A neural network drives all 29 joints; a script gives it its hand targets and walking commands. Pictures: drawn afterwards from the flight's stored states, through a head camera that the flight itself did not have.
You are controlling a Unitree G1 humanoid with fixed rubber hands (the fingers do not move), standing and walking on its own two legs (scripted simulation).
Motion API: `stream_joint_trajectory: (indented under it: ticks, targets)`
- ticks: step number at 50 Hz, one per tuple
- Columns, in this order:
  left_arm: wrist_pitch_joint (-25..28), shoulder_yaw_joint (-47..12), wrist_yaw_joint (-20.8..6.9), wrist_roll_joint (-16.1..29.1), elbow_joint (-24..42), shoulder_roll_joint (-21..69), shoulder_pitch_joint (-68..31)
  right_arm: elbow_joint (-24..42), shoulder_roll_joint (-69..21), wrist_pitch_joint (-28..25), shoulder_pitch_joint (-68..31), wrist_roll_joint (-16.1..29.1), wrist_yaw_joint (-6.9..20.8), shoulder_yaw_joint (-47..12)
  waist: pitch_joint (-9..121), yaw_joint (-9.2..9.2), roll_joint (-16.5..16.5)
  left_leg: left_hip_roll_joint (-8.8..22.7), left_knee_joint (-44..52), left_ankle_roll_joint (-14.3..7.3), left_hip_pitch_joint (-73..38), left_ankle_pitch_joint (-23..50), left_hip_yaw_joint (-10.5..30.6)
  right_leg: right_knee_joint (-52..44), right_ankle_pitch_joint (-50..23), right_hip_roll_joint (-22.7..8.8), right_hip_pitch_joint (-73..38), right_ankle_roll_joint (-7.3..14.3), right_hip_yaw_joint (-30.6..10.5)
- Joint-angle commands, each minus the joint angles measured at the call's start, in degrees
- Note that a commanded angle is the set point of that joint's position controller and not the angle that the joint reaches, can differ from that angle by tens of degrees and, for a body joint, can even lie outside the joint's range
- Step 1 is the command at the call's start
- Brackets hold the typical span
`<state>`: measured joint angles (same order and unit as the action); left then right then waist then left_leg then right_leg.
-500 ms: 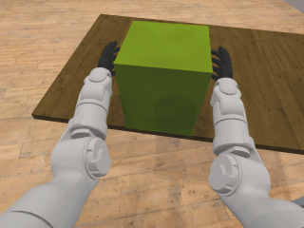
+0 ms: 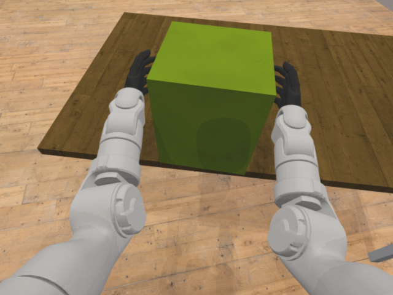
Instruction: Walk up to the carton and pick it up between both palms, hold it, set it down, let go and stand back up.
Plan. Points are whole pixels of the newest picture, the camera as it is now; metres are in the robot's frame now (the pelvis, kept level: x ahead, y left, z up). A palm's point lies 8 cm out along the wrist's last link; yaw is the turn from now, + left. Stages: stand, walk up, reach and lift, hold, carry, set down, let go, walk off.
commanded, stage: set down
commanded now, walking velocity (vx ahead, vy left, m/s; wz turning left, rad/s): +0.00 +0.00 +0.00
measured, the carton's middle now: (210, 102) +0.48 -0.07 +0.10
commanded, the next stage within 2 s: none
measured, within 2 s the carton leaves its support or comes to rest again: neither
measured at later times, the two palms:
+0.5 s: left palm (136, 93) +0.47 +0.09 +0.15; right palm (288, 105) +0.41 -0.21 +0.15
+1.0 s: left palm (137, 99) +0.47 +0.09 +0.13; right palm (285, 110) +0.41 -0.21 +0.13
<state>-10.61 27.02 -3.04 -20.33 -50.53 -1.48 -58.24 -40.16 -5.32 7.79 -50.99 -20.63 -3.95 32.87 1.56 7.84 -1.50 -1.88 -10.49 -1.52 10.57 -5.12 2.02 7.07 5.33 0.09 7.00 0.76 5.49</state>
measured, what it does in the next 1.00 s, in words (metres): stands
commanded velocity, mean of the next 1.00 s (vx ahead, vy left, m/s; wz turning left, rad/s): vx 0.00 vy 0.00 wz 0.00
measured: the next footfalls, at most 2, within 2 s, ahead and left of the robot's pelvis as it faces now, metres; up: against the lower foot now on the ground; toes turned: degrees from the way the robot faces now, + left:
none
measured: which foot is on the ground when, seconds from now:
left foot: down 0.00-1.00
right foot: down 0.00-1.00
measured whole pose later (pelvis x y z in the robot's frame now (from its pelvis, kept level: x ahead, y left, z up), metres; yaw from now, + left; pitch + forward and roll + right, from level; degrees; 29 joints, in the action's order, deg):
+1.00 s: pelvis +0.00 -0.01 +0.00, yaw -1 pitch +7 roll +0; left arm -5.1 31.6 -6.4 -22.3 -50.7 -1.1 -56.7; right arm -36.9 -8.0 5.6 -49.7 -24.7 -1.0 35.4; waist 0.7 6.8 -2.4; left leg -1.5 -7.7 -1.0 11.2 -3.7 1.4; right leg 7.5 5.1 0.2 9.8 1.3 5.8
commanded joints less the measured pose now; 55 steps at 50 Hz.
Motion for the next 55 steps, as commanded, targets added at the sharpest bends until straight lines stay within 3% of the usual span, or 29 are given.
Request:
stream_joint_trajectory:
  ticks: [1,2,3,6,7,9,12,13,14,17,18,23,26,28,29,30,31,32,35,38,41,42,46,47,49,52,55]
  targets:
    - [1.00,-8.59,-6.58,0.13,-0.72,18.58,-22.35,0.92,-15.73,-1.34,-26.93,-0.64,7.47,-12.83,25.43,-0.63,3.29,2.19,-1.80,2.21,-15.84,12.23,3.09,3.23,-22.87,1.04,-3.67,-3.05,2.00]
    - [1.21,-8.05,-6.65,0.43,-1.39,17.39,-23.24,1.83,-14.75,-1.45,-28.22,-1.55,7.44,-12.07,24.62,-1.06,2.17,1.91,-1.80,2.32,-15.60,11.23,2.93,3.28,-22.61,1.15,-3.15,-3.70,2.33]
    - [1.77,-9.38,-6.59,0.83,-0.65,18.01,-24.37,2.58,-15.54,-1.89,-28.41,-2.10,7.44,-12.18,26.35,-0.05,2.91,2.13,-2.05,2.34,-15.69,12.24,2.62,3.55,-23.86,1.15,-2.64,-3.80,2.43]
    - [1.58,-7.19,-7.24,0.18,-2.65,17.04,-21.77,-0.24,-15.73,-0.76,-24.74,-2.13,7.63,-12.16,21.46,-0.17,2.09,2.20,-1.40,2.00,-13.08,10.83,3.09,3.84,-25.55,0.71,-5.89,-3.76,1.84]
    - [1.09,-5.93,-7.43,-0.35,-4.19,16.09,-20.87,1.05,-15.79,-0.45,-25.56,-1.97,7.74,-12.23,20.56,-1.24,0.60,2.20,-0.32,1.25,-12.44,9.07,2.66,3.86,-24.95,0.63,-6.33,-4.35,1.94]
    - [1.48,-7.59,-7.32,0.97,-1.85,16.76,-20.94,3.70,-15.84,-1.01,-25.99,-1.36,7.70,-12.56,23.46,0.07,0.19,1.98,-0.78,0.42,-12.36,9.66,2.57,4.61,-26.57,0.62,-6.89,-4.79,1.60]
    - [1.23,-5.36,-8.14,-0.24,-3.61,14.67,-19.83,2.06,-14.23,-0.41,-24.34,-1.78,7.39,-11.23,20.03,-0.03,1.74,1.48,-0.04,0.56,-10.80,8.43,2.31,4.65,-28.12,0.02,-7.45,-5.06,1.27]
    - [1.71,-5.95,-8.05,0.09,-3.09,14.70,-20.63,2.55,-14.67,-0.39,-25.08,-1.77,7.51,-10.74,21.14,-0.56,3.11,1.13,0.48,0.68,-10.05,6.13,2.02,4.66,-25.32,0.16,-6.82,-5.07,1.71]
    - [2.34,-6.24,-8.00,-0.16,-1.68,14.97,-22.03,2.04,-15.32,-0.33,-24.26,-2.68,7.74,-9.86,19.50,0.26,3.75,1.55,0.34,0.92,-10.04,7.05,2.46,4.51,-24.88,0.19,-4.45,-4.69,1.87]
    - [3.06,-5.31,-7.93,-1.17,-3.25,14.00,-21.53,2.79,-15.87,-0.74,-24.73,-2.66,7.85,-10.55,21.45,-0.53,3.79,1.52,-0.02,1.29,-11.17,7.59,2.25,4.62,-26.27,-0.20,-5.05,-4.73,1.62]
    - [3.53,-6.21,-7.73,-0.46,-1.75,15.69,-21.56,2.69,-14.79,-1.14,-24.27,-2.86,7.82,-9.31,22.71,-0.02,5.02,1.62,0.15,1.51,-11.47,8.76,2.31,4.34,-26.20,0.24,-4.30,-4.67,2.05]
    - [2.43,-4.73,-8.44,-1.88,-1.68,13.81,-18.51,3.13,-15.52,-0.14,-20.25,-3.04,7.36,-10.21,21.70,-0.36,3.74,1.38,0.65,0.62,-9.97,8.56,2.04,5.13,-28.92,0.01,-7.58,-5.46,1.95]
    - [2.06,-4.04,-8.72,-1.40,-2.75,12.96,-18.95,2.59,-15.53,0.68,-20.41,-3.33,7.97,-11.01,19.80,-0.74,1.74,1.46,0.79,0.57,-10.21,6.28,1.51,5.08,-26.23,0.06,-7.22,-5.52,2.06]
    - [1.70,-3.82,-8.97,-2.11,-2.21,13.63,-17.49,3.49,-14.87,0.79,-19.34,-3.88,7.72,-9.87,19.28,0.16,2.65,1.41,1.29,0.67,-9.88,7.31,1.47,5.12,-27.81,0.03,-7.92,-5.97,1.75]
    - [2.08,-4.08,-9.01,-1.27,-1.34,13.63,-16.91,4.26,-14.55,0.44,-19.20,-3.41,7.58,-10.45,21.28,-0.81,0.72,1.44,1.15,0.40,-9.76,7.62,1.90,5.42,-28.36,0.03,-8.82,-5.63,1.82]
    - [2.60,-4.18,-8.99,-1.23,-1.22,13.72,-17.16,4.72,-15.09,-0.14,-18.28,-3.59,7.35,-10.83,21.88,-0.83,1.24,1.39,1.52,0.23,-8.87,8.61,1.39,5.75,-30.51,-0.03,-9.82,-5.92,1.63]
    - [2.98,-2.96,-9.09,-1.39,-2.64,12.46,-17.04,4.39,-15.14,0.07,-19.47,-3.19,7.33,-11.87,21.43,-1.30,-1.15,1.44,1.50,-0.55,-7.56,7.48,1.30,6.21,-31.98,-0.04,-11.61,-6.38,0.97]
    - [3.11,-3.59,-9.01,-1.41,-2.30,12.49,-18.16,3.83,-15.30,0.40,-19.39,-2.34,7.37,-11.71,21.53,-1.24,-0.61,1.17,2.27,-0.82,-6.24,6.59,1.43,6.78,-31.96,0.02,-11.42,-6.57,0.87]
    - [3.05,-3.84,-9.06,-1.94,-1.60,12.93,-17.26,2.96,-14.35,-0.02,-17.77,-3.58,7.31,-9.97,20.19,-0.31,2.32,1.63,1.63,0.28,-8.01,7.77,1.52,6.00,-30.10,0.16,-8.76,-5.78,1.52]
    - [3.85,-5.29,-8.78,-1.38,-1.53,14.00,-19.21,4.09,-15.82,-1.12,-19.98,-3.57,7.56,-10.93,21.75,-1.16,2.89,1.64,1.12,0.57,-9.18,8.46,1.31,5.74,-29.63,-0.05,-6.87,-5.64,1.18]
    - [4.29,-4.50,-8.22,-2.12,-0.94,14.17,-18.48,1.83,-15.10,-1.03,-18.45,-4.48,7.43,-8.80,20.03,-0.48,3.70,1.54,1.05,1.60,-11.02,7.68,1.36,4.61,-25.97,0.50,-4.68,-5.38,2.03]
    - [3.98,-3.86,-8.19,-2.88,-1.91,13.53,-17.07,0.98,-15.29,-0.77,-17.01,-4.42,7.36,-8.68,19.46,-1.56,5.52,1.73,0.72,1.59,-11.74,8.01,1.62,4.26,-25.90,-0.05,-4.11,-4.98,1.71]
    - [4.25,-3.74,-7.89,-2.71,-1.99,13.13,-16.37,1.18,-13.58,-1.02,-17.86,-3.97,7.75,-8.62,20.82,-1.65,3.59,2.26,0.64,1.73,-11.86,7.64,1.97,4.12,-23.52,0.81,-2.61,-4.49,2.08]
    - [4.47,-4.41,-8.02,-3.04,-1.97,15.01,-16.54,0.32,-15.85,-1.04,-17.39,-4.63,8.05,-8.44,19.09,-0.81,4.30,2.22,1.07,2.03,-12.20,8.36,2.22,3.64,-22.61,0.67,-1.54,-4.18,2.14]
    - [4.05,-3.39,-8.21,-3.14,-2.38,13.27,-15.73,0.87,-13.80,-1.04,-17.44,-5.17,8.27,-8.36,18.89,-1.94,4.32,2.27,0.88,2.28,-12.23,7.83,2.04,2.89,-20.99,0.47,-1.25,-4.38,1.98]
    - [4.46,-4.72,-7.73,-1.29,-0.43,12.42,-16.84,4.05,-12.95,-1.72,-18.67,-4.33,8.00,-8.61,23.14,-1.37,2.98,1.93,0.53,1.57,-12.81,9.14,1.34,3.79,-25.23,0.47,-2.74,-4.56,1.60]
    - [5.27,-4.93,-6.73,-0.34,-0.49,9.41,-16.12,2.52,-9.24,-2.43,-18.56,-1.92,7.37,-9.38,26.18,-2.02,2.80,2.01,-0.63,1.76,-12.47,14.30,1.10,5.29,-30.73,0.82,-3.54,-4.50,0.85]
